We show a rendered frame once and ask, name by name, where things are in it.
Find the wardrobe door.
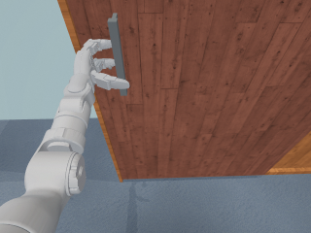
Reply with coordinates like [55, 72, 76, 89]
[271, 131, 311, 169]
[67, 0, 311, 180]

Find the handle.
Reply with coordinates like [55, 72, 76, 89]
[107, 13, 127, 96]

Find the robot left forearm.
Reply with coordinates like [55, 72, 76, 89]
[24, 74, 95, 190]

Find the left robot upper arm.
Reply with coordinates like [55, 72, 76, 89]
[0, 151, 86, 233]

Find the left robot hand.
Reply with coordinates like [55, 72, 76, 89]
[73, 39, 130, 90]

